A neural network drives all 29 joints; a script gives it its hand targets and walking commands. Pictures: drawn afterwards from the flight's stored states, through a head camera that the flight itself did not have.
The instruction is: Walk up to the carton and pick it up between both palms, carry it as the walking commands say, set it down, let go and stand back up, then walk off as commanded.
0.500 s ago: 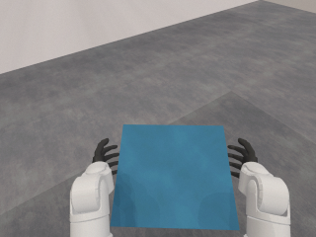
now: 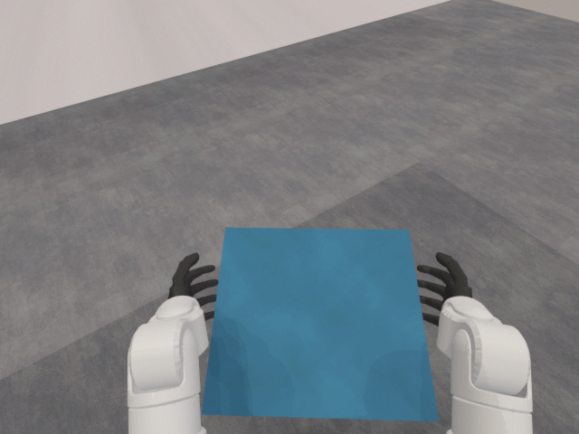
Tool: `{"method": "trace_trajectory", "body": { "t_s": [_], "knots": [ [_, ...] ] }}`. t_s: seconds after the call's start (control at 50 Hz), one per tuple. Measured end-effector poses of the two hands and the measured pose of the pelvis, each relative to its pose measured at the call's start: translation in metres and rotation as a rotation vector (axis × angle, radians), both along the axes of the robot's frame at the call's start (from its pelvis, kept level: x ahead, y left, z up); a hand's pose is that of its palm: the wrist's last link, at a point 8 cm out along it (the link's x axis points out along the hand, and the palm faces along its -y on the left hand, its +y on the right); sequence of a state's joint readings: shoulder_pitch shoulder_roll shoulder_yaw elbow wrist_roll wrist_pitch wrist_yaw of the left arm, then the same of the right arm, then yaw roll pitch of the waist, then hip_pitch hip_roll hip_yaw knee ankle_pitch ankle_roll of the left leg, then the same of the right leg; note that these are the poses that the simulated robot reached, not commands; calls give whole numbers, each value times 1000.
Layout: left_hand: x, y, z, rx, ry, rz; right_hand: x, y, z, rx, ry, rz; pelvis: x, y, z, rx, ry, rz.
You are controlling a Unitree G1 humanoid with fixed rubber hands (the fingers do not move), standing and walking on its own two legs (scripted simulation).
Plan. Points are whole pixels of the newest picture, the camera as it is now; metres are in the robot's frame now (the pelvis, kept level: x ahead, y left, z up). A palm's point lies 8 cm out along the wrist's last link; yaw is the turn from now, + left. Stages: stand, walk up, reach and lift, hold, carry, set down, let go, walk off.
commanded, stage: carry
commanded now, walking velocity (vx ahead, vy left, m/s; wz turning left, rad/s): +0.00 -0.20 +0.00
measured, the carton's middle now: (314, 324) +0.29 +0.01 -0.02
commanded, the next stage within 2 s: none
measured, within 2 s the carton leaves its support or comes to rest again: neither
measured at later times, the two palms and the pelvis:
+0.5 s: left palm (289, 361) +0.20 +0.04 +0.07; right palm out of the picture +0.21 -0.30 +0.08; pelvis -0.06 -0.14 +0.00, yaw +0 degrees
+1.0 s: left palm (425, 429) +0.14 -0.10 +0.07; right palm out of the picture +0.15 -0.44 +0.08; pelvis -0.12 -0.28 +0.00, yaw +1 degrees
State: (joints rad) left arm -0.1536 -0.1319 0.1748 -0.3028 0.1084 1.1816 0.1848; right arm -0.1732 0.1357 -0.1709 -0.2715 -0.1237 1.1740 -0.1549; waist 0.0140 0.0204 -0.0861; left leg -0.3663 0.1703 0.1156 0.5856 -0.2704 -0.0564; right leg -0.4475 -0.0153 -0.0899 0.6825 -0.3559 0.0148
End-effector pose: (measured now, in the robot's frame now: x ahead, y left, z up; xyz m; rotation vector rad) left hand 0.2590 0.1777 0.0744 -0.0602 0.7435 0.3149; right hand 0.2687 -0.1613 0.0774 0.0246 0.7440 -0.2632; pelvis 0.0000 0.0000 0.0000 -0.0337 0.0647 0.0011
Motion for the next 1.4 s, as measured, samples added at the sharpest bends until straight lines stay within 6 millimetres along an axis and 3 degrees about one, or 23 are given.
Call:
{"method": "trace_trajectory", "body": {
  "t_s": [0.08, 0.18, 0.32, 0.44, 0.58, 0.68, 0.84, 0.96, 1.1, 1.2, 1.4],
  "knots": [
    [-3, -35, 2, 16, -34, -5, -4, -35, -5, 15, -34, 3, -9, -32, -8, 0, -1, -4],
    [-12, -73, 0, 23, -8, -51, -25, -74, -8, 24, -9, -45, -23, -59, -5, 32, 12, 19],
    [-31, -96, -8, -15, -23, -55, -46, -96, -1, -15, -26, -48, -42, -87, -9, 26, 10, 28],
    [-56, -118, -5, -13, 13, -9, -57, -118, 1, -11, 10, -5, -54, -118, 1, 12, -1, 12],
    [-62, -172, 1, 15, -33, 6, -60, -173, -6, 17, -35, 11, -69, -172, -9, 2, -1, -2],
    [-71, -213, -2, 20, 1, -42, -83, -214, -10, 25, -2, -41, -83, -201, -5, 35, 10, 21],
    [-93, -241, -10, -24, -24, -48, -106, -241, 0, -22, -29, -43, -104, -233, -9, 24, 7, 33],
    [-117, -263, -5, -20, 13, 2, -115, -263, 3, -18, 9, 3, -115, -265, 2, 5, -1, 15],
    [-123, -321, 1, 8, -35, 16, -119, -321, -4, 15, -38, 15, -131, -323, -8, -4, 2, 0],
    [-132, -365, -4, 18, 2, -40, -143, -365, -11, 26, -2, -41, -145, -353, -5, 32, 11, 23],
    [-165, -402, -12, -35, -7, -33, -172, -402, 2, -29, -14, -27, -170, -398, -5, 21, -1, 22]
  ]
}}
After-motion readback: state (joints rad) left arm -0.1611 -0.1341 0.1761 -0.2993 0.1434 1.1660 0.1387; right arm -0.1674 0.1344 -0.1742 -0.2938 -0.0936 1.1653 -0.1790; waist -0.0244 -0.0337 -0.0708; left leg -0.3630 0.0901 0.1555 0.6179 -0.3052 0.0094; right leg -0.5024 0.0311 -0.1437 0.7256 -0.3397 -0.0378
